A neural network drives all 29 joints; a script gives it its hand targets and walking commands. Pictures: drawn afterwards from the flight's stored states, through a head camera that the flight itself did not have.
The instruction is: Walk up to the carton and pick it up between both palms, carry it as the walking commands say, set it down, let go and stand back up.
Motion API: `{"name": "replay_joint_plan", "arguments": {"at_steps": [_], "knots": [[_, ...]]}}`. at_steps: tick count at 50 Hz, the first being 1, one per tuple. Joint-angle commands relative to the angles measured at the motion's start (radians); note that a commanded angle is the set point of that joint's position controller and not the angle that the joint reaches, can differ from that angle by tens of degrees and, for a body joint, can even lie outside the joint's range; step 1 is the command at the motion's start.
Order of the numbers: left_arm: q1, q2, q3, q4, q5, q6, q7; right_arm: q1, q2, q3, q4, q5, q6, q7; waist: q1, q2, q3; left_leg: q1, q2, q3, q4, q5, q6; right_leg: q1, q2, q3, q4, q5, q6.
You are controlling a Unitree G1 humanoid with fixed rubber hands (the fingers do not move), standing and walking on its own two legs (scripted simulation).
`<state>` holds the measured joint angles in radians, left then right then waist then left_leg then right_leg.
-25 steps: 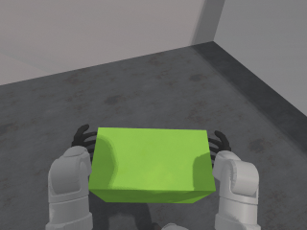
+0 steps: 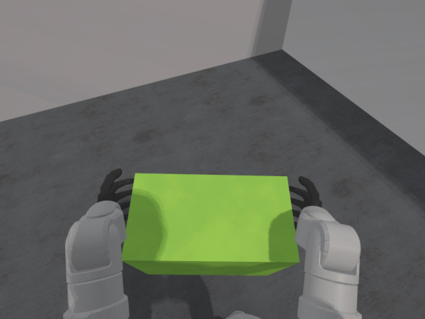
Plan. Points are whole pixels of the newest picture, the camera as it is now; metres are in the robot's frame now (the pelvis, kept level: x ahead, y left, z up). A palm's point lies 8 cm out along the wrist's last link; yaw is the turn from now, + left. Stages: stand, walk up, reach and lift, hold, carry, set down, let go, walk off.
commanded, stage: carry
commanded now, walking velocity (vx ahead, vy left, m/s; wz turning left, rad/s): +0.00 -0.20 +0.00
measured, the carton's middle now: (209, 231) +0.29 +0.00 -0.01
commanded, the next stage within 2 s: none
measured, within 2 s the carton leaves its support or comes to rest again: neither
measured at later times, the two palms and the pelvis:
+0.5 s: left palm (163, 233) +0.24 +0.07 +0.09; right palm (376, 242) +0.23 -0.27 +0.07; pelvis -0.05 -0.09 +0.02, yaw -1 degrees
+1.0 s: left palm (217, 258) +0.20 -0.01 +0.10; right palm out of the picture +0.19 -0.35 +0.07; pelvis -0.09 -0.18 +0.02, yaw +1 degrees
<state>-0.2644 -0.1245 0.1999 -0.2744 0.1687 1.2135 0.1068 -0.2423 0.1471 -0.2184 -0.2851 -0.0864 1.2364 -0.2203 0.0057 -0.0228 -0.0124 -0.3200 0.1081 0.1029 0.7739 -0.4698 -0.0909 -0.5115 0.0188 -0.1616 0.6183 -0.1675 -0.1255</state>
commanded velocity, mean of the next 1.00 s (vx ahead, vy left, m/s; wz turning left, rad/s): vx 0.00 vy -0.20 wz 0.00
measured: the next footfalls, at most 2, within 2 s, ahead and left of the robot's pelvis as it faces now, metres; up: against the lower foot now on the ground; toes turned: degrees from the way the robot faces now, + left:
left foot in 0.16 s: -0.03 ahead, +0.15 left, +0.00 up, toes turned +10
right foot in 0.24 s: +0.09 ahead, -0.08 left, +0.00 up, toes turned -6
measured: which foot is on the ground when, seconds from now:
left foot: up 0.00-0.14, down 0.16-0.26, up 0.28-0.50, down 0.52-0.62, up 0.64-1.00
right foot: down 0.00-0.14, up 0.16-0.22, down 0.24-0.48, up 0.50-0.58, down 0.60-1.00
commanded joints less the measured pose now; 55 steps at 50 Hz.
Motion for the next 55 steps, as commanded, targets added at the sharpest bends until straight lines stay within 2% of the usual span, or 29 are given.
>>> {"name": "replay_joint_plan", "arguments": {"at_steps": [1,4,5,6,7,8,9,11,12,13,14,16,18,21,22,23,24,25,26,27,29,31,32,35,48,51,53,54,55], "knots": [[-0.525,-0.945,-0.725,-0.069,-0.520,0.022,-0.342,-0.686,0.892,0.846,-0.173,0.445,-0.004,0.398,-0.019,-0.169,-0.431,0.015,-0.070,0.107,0.143,-0.065,0.057,0.289,-0.223,0.168,-0.531,-0.310,0.311],[-0.483,-0.935,-0.714,-0.059,-0.497,0.018,-0.342,-0.647,0.878,0.823,-0.183,0.451,-0.008,0.399,-0.042,-0.264,-0.453,0.285,-0.103,0.258,-0.342,-0.125,0.066,0.279,-0.111,-0.025,-0.516,0.203,0.566],[-0.456,-0.936,-0.716,-0.057,-0.490,0.017,-0.340,-0.616,0.877,0.811,-0.190,0.446,-0.014,0.401,-0.047,-0.112,-0.506,0.350,-0.019,0.187,-0.580,-0.043,0.092,0.328,-0.075,-0.066,-0.299,0.387,0.594],[-0.470,-0.930,-0.729,-0.079,-0.497,0.010,-0.335,-0.627,0.911,0.810,-0.198,0.445,-0.024,0.405,-0.043,0.282,-0.563,0.373,0.226,-0.165,-0.542,0.197,0.139,0.251,-0.122,0.088,0.093,0.110,0.474],[-0.556,-0.924,-0.755,-0.150,-0.532,0.004,-0.328,-0.728,0.924,0.838,-0.260,0.459,-0.031,0.403,-0.015,0.471,-0.609,0.284,0.474,-0.490,-0.413,0.285,0.251,0.160,-0.150,0.231,0.363,-0.188,0.313],[-0.547,-0.938,-0.761,-0.161,-0.535,-0.001,-0.321,-0.708,0.928,0.860,-0.271,0.451,-0.027,0.399,-0.005,0.339,-0.553,0.264,0.471,-0.444,-0.362,0.432,0.283,0.038,-0.141,0.285,0.424,-0.241,0.250],[-0.576,-0.940,-0.766,-0.171,-0.531,-0.006,-0.314,-0.742,0.931,0.890,-0.287,0.460,-0.026,0.397,-0.002,0.258,-0.438,0.175,0.392,-0.281,-0.290,0.363,0.217,-0.011,-0.170,0.372,0.245,-0.279,0.192],[-0.575,-0.966,-0.782,-0.154,-0.545,0.000,-0.325,-0.698,0.934,0.876,-0.243,0.459,-0.020,0.402,0.003,0.146,-0.411,-0.013,0.188,-0.087,-0.117,0.381,0.037,0.311,-0.178,0.293,-0.168,0.010,0.115],[-0.586,-0.952,-0.778,-0.162,-0.555,0.002,-0.328,-0.682,0.895,0.871,-0.241,0.457,-0.014,0.397,-0.002,-0.019,-0.441,-0.133,0.099,-0.019,-0.017,0.088,0.006,0.472,-0.228,0.311,-0.250,0.165,0.119],[-0.559,-0.925,-0.762,-0.142,-0.540,0.006,-0.331,-0.680,0.880,0.877,-0.246,0.453,-0.008,0.397,-0.016,-0.269,-0.480,-0.221,-0.003,0.039,0.154,-0.187,-0.009,0.513,-0.404,0.483,-0.270,0.362,0.068],[-0.574,-0.921,-0.759,-0.141,-0.541,0.004,-0.334,-0.736,0.884,0.879,-0.251,0.463,-0.010,0.394,-0.005,-0.288,-0.508,-0.200,-0.034,-0.020,0.280,-0.236,0.012,0.471,-0.395,0.455,-0.286,0.242,0.058],[-0.546,-0.931,-0.737,-0.132,-0.539,0.018,-0.341,-0.696,0.898,0.863,-0.212,0.450,-0.009,0.385,-0.008,-0.139,-0.498,-0.147,-0.053,-0.033,0.316,-0.114,0.045,0.421,-0.306,0.333,-0.370,-0.118,0.207],[-0.552,-0.927,-0.720,-0.123,-0.530,0.018,-0.345,-0.714,0.906,0.873,-0.210,0.456,-0.007,0.385,-0.011,-0.160,-0.451,-0.080,-0.066,0.037,0.254,-0.050,0.043,0.379,-0.237,0.225,-0.452,-0.175,0.319],[-0.512,-0.903,-0.693,-0.087,-0.509,0.018,-0.351,-0.685,0.896,0.859,-0.202,0.456,-0.009,0.381,-0.046,-0.319,-0.446,0.215,-0.114,0.248,-0.169,-0.175,0.032,0.311,-0.107,-0.010,-0.460,0.395,0.613],[-0.483,-0.903,-0.695,-0.081,-0.494,0.018,-0.349,-0.648,0.883,0.846,-0.209,0.452,-0.010,0.382,-0.059,-0.273,-0.485,0.310,-0.085,0.277,-0.465,-0.143,0.057,0.357,-0.065,-0.072,-0.302,0.703,0.693],[-0.437,-0.902,-0.702,-0.082,-0.491,0.016,-0.345,-0.619,0.887,0.832,-0.204,0.444,-0.015,0.387,-0.052,0.056,-0.565,0.306,0.072,0.120,-0.604,0.097,0.082,0.438,-0.082,0.006,0.130,0.820,0.607],[-0.487,-0.886,-0.717,-0.128,-0.508,0.008,-0.338,-0.658,0.934,0.848,-0.221,0.444,-0.026,0.391,-0.030,0.436,-0.674,0.307,0.354,-0.308,-0.391,0.343,0.167,0.302,-0.177,0.270,0.509,-0.001,0.380],[-0.549,-0.897,-0.740,-0.170,-0.536,0.004,-0.332,-0.668,0.931,0.866,-0.232,0.436,-0.029,0.386,-0.017,0.391,-0.631,0.308,0.482,-0.465,-0.362,0.505,0.295,0.104,-0.146,0.307,0.610,-0.262,0.303],[-0.528,-0.910,-0.746,-0.154,-0.529,0.000,-0.322,-0.680,0.924,0.882,-0.268,0.441,-0.024,0.386,-0.001,0.276,-0.538,0.350,0.477,-0.407,-0.271,0.655,0.284,-0.097,-0.124,0.368,0.526,-0.363,0.229],[-0.485,-0.919,-0.727,-0.137,-0.489,-0.010,-0.314,-0.696,0.925,0.913,-0.292,0.461,-0.014,0.402,0.004,0.201,-0.450,0.369,0.391,-0.205,-0.179,0.667,0.168,-0.164,-0.173,0.406,0.250,-0.435,0.168],[-0.493,-0.912,-0.736,-0.106,-0.499,0.004,-0.330,-0.610,0.894,0.881,-0.191,0.435,-0.006,0.401,0.004,0.153,-0.425,0.085,0.203,-0.051,-0.066,0.606,0.037,0.283,-0.126,0.220,-0.168,-0.067,0.108],[-0.545,-0.894,-0.759,-0.134,-0.525,0.001,-0.336,-0.601,0.873,0.882,-0.192,0.429,-0.003,0.400,-0.014,-0.303,-0.466,-0.238,-0.006,0.014,0.244,-0.274,-0.026,0.520,-0.416,0.525,-0.199,0.659,0.040],[-0.575,-0.888,-0.756,-0.148,-0.537,-0.004,-0.340,-0.716,0.876,0.888,-0.230,0.458,-0.012,0.397,-0.004,-0.343,-0.491,-0.243,-0.047,-0.072,0.365,-0.295,-0.004,0.481,-0.385,0.519,-0.231,0.516,0.047],[-0.545,-0.909,-0.727,-0.129,-0.536,0.011,-0.349,-0.656,0.907,0.863,-0.156,0.440,-0.008,0.383,0.004,-0.147,-0.494,-0.249,-0.057,-0.097,0.439,-0.100,0.030,0.486,-0.296,0.388,-0.294,0.058,0.171],[-0.518,-0.897,-0.722,-0.146,-0.522,-0.006,-0.345,-0.672,0.900,0.874,-0.212,0.460,-0.021,0.371,0.006,-0.158,-0.525,-0.074,-0.112,0.046,0.073,-0.062,0.047,0.608,-0.209,0.234,-0.351,0.276,0.160],[-0.499,-0.893,-0.733,-0.169,-0.512,-0.008,-0.335,-0.645,0.901,0.861,-0.234,0.467,-0.023,0.380,-0.007,-0.226,-0.543,0.088,-0.120,0.141,-0.207,-0.061,0.058,0.553,-0.180,0.158,-0.393,0.442,0.277],[-0.458,-0.877,-0.735,-0.170,-0.501,-0.008,-0.328,-0.585,0.898,0.842,-0.233,0.458,-0.025,0.385,-0.024,-0.249,-0.562,0.323,-0.053,0.174,-0.500,0.069,0.079,0.432,-0.146,0.084,-0.362,0.616,0.430],[-0.458,-0.874,-0.742,-0.176,-0.502,-0.010,-0.326,-0.553,0.915,0.832,-0.221,0.451,-0.032,0.390,-0.043,-0.022,-0.598,0.447,0.096,0.035,-0.579,0.210,0.131,0.330,-0.092,0.040,-0.130,0.563,0.505],[-0.478,-0.883,-0.753,-0.191,-0.512,-0.011,-0.325,-0.572,0.936,0.830,-0.225,0.444,-0.040,0.393,-0.043,0.430,-0.667,0.352,0.425,-0.389,-0.512,0.234,0.252,0.241,-0.114,0.190,0.387,-0.126,0.404]]}}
